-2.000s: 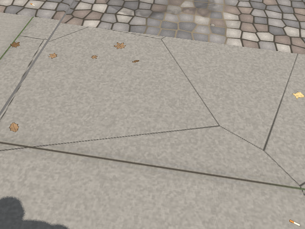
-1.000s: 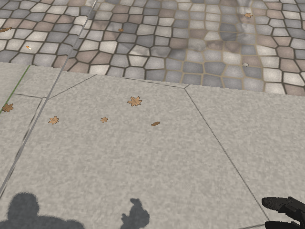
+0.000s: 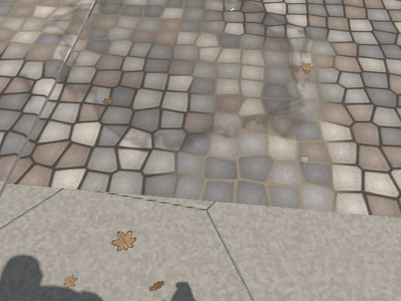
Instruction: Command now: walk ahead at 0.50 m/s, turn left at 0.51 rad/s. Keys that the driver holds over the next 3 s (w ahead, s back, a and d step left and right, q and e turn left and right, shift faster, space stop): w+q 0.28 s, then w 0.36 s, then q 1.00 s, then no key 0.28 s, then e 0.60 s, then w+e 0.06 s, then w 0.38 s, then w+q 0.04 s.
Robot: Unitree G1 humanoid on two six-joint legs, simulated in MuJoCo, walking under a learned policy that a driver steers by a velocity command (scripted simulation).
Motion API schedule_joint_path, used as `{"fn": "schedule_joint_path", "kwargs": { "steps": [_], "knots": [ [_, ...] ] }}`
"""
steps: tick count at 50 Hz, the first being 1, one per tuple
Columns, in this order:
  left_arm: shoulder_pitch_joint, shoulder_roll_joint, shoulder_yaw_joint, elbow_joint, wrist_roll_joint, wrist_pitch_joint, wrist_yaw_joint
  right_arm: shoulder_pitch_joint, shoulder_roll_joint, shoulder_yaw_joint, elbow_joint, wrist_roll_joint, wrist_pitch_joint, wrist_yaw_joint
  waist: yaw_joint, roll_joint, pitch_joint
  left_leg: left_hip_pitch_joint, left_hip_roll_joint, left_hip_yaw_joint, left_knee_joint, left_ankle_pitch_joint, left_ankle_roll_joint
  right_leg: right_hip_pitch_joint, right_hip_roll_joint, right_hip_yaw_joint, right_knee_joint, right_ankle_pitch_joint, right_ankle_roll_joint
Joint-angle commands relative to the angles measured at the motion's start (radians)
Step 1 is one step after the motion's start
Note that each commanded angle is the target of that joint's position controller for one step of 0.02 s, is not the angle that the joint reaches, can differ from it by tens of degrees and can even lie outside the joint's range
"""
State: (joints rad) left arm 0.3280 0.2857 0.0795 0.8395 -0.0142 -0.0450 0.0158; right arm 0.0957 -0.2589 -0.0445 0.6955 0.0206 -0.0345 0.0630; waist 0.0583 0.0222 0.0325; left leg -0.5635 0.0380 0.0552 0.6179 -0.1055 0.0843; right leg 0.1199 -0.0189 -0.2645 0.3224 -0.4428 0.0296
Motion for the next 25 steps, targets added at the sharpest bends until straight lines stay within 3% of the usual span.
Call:
{"fn": "schedule_joint_path", "kwargs": {
  "steps": [1,2,3,4,5,6,7,9,12,16,20,23,24,25],
  "knots": [
    [-0.051,0.192,0.039,-0.071,-0.006,0.004,0.018,0.306,-0.224,-0.100,-0.005,0.004,0.001,-0.019,-0.222,-0.055,-0.178,0.486,-0.089,0.000,-0.065,-0.017,0.097,-0.205,-0.198,0.030,0.527,1.027,-0.078],
    [0.028,0.062,0.000,-0.119,0.032,-0.016,0.009,0.346,-0.339,-0.125,0.004,0.009,0.004,-0.038,-0.148,0.201,-0.252,0.831,0.164,-0.480,-0.105,-0.087,0.246,-0.637,-0.040,0.052,0.906,0.234,-0.008],
    [0.006,0.062,-0.017,-0.137,0.017,-0.058,-0.006,0.346,-0.319,-0.108,-0.035,0.003,-0.013,-0.030,-0.150,0.175,-0.417,0.971,0.301,-0.922,-0.280,-0.216,0.369,-0.827,0.084,0.305,1.086,-0.173,-0.002],
    [-0.112,0.137,0.003,-0.165,-0.024,-0.083,-0.020,0.327,-0.245,-0.087,-0.030,-0.005,-0.025,-0.026,-0.189,0.083,-0.320,0.922,0.277,-0.800,-0.323,-0.209,0.302,-0.926,0.020,0.376,1.097,-0.096,-0.026],
    [-0.148,0.131,-0.002,-0.179,-0.028,-0.097,-0.022,0.279,-0.215,-0.079,-0.030,-0.002,-0.032,-0.027,-0.157,0.041,-0.202,0.781,0.236,-0.658,-0.323,-0.150,0.261,-0.932,-0.024,0.363,1.019,-0.007,-0.045],
    [-0.150,0.125,0.000,-0.167,-0.004,-0.101,-0.015,0.208,-0.186,-0.070,-0.041,0.000,-0.032,-0.029,-0.109,-0.021,-0.130,0.632,0.192,-0.551,-0.325,-0.055,0.227,-0.880,-0.064,0.355,0.924,0.055,-0.044],
    [-0.137,0.137,0.009,-0.160,0.014,-0.093,-0.010,0.158,-0.153,-0.058,-0.059,-0.008,-0.032,-0.034,-0.073,-0.008,-0.097,0.523,0.158,-0.477,-0.344,0.046,0.211,-0.807,-0.089,0.356,0.858,0.099,-0.037],
    [-0.107,0.125,0.011,-0.157,0.025,-0.067,-0.012,0.129,-0.153,-0.057,-0.077,-0.016,-0.034,-0.042,-0.040,0.020,-0.087,0.415,0.128,-0.426,-0.379,0.155,0.218,-0.733,-0.095,0.345,0.798,0.140,-0.009],
    [-0.163,0.088,-0.001,-0.175,0.032,-0.047,-0.007,0.158,-0.186,-0.065,-0.065,-0.010,-0.036,-0.061,-0.048,0.018,-0.056,0.325,0.090,-0.336,-0.393,0.222,0.206,-0.728,-0.076,0.317,0.636,0.250,0.038],
    [-0.303,0.053,-0.021,-0.200,0.021,-0.055,-0.020,0.207,-0.186,-0.064,-0.043,-0.003,-0.025,-0.077,-0.112,0.063,-0.040,0.302,0.040,-0.281,-0.378,0.081,0.143,-0.652,-0.024,0.302,0.320,0.511,0.051],
    [-0.370,0.083,-0.016,-0.219,0.009,-0.074,-0.042,0.276,-0.179,-0.059,-0.002,-0.001,-0.022,-0.075,-0.147,0.073,-0.022,0.399,0.104,-0.349,-0.326,0.017,0.131,-0.638,-0.014,0.319,0.209,0.539,0.017],
    [-0.329,0.114,-0.002,-0.217,0.009,-0.084,-0.048,0.273,-0.184,-0.063,0.009,-0.006,-0.014,-0.076,-0.114,0.103,-0.014,0.483,0.150,-0.406,-0.259,0.095,0.111,-0.607,-0.008,0.311,0.171,0.410,-0.035],
    [-0.266,0.125,0.006,-0.201,0.011,-0.087,-0.046,0.256,-0.179,-0.061,0.006,-0.005,-0.011,-0.076,-0.075,0.108,-0.032,0.488,0.132,-0.396,-0.202,0.194,0.094,-0.526,0.008,0.287,0.136,0.395,-0.059],
    [-0.158,0.156,0.022,-0.173,0.020,-0.092,-0.040,0.250,-0.150,-0.050,0.001,-0.010,-0.010,-0.074,-0.024,0.086,-0.107,0.467,0.076,-0.355,-0.062,0.294,0.068,-0.362,-0.008,0.295,0.131,0.412,-0.095]
  ]
}}
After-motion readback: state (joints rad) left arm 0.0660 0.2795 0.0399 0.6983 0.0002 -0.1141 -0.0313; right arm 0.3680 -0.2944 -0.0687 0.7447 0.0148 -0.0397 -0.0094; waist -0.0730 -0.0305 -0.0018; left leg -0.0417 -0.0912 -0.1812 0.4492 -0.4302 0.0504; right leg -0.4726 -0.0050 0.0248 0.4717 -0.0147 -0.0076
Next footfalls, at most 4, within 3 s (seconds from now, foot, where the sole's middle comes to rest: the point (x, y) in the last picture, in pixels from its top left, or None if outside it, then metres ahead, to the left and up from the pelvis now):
0.02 left None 0.18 0.10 -0.76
0.50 right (238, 293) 0.49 -0.07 -0.76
1.00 left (157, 250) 0.61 0.21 -0.76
1.42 right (219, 230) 0.70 0.00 -0.76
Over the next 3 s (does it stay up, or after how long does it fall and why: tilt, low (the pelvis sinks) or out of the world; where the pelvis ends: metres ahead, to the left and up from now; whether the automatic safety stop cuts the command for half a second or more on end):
stays up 0.63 0.08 0.01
